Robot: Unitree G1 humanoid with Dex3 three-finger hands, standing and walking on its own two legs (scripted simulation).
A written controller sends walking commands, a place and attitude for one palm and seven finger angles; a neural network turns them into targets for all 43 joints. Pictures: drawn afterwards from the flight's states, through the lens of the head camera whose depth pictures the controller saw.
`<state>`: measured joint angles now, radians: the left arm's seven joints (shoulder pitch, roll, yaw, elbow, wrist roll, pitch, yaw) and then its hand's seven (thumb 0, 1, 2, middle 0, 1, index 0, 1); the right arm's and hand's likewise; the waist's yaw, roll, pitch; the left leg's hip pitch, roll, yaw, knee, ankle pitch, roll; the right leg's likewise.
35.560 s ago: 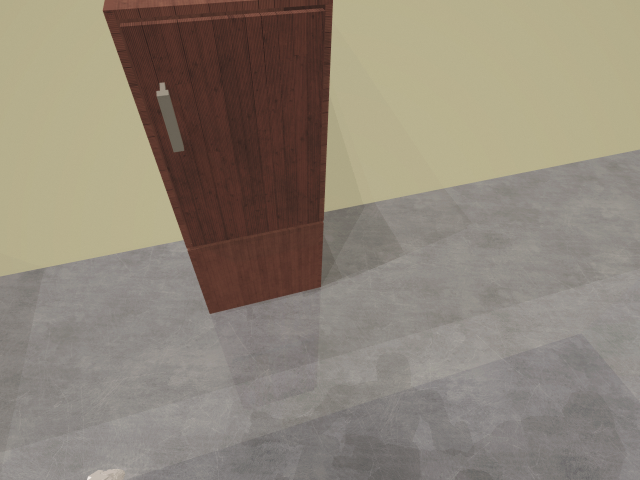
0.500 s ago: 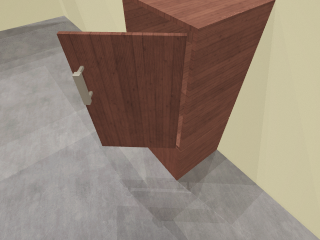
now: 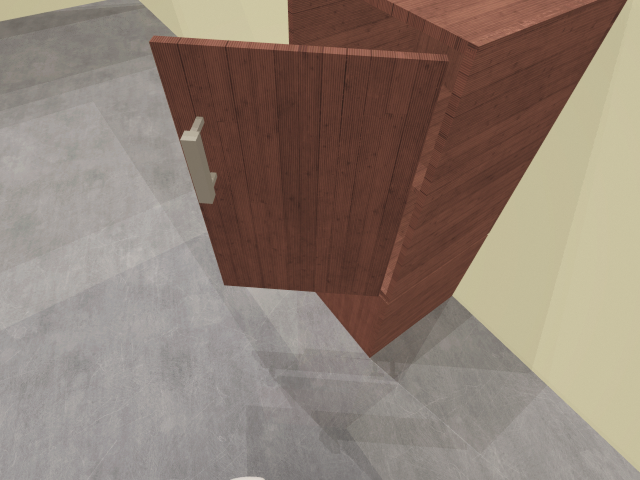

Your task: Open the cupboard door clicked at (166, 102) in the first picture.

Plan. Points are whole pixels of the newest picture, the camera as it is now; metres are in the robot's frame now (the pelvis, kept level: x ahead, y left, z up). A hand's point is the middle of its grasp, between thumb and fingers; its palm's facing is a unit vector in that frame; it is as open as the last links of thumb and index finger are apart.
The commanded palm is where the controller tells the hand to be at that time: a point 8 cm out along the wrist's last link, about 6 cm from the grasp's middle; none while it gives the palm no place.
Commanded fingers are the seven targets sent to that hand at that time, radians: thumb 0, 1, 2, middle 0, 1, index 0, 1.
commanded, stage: come to a stop and stand still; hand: left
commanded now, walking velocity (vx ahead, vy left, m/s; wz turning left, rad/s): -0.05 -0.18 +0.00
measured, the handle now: (202, 161) +0.54 +0.24 +0.06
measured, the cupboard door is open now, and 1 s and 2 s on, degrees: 50 50 50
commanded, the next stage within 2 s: look again from close up in 0.86 s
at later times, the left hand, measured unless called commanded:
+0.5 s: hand out of the picture +0.07 +0.17 -0.15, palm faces +0.01 -0.97 -0.22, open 7.2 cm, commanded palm none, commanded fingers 0.00 0.90 0.90 -0.20 -0.30 -0.20 -0.30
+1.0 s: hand out of the picture +0.03 +0.18 -0.15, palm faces +0.00 -0.98 -0.21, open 7.3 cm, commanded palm none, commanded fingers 0.00 0.90 0.90 -0.20 -0.30 -0.20 -0.30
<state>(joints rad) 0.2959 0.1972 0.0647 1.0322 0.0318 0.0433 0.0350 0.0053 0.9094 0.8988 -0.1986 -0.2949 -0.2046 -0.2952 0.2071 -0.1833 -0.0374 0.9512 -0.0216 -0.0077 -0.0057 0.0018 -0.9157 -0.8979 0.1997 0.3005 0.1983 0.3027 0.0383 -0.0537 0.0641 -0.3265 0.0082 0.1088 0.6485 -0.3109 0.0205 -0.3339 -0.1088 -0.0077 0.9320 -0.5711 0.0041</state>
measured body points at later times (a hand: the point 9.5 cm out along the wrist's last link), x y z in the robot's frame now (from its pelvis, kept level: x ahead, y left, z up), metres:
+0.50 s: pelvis +0.02 -0.01 +0.02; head +0.03 -0.01 +0.47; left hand +0.07 +0.23 -0.13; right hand +0.03 -0.23 -0.14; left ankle +0.01 +0.12 -0.72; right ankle +0.01 -0.09 -0.72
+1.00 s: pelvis +0.02 +0.00 +0.02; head +0.03 -0.01 +0.47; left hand +0.03 +0.23 -0.13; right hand +0.02 -0.22 -0.14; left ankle +0.01 +0.12 -0.72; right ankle +0.01 -0.09 -0.72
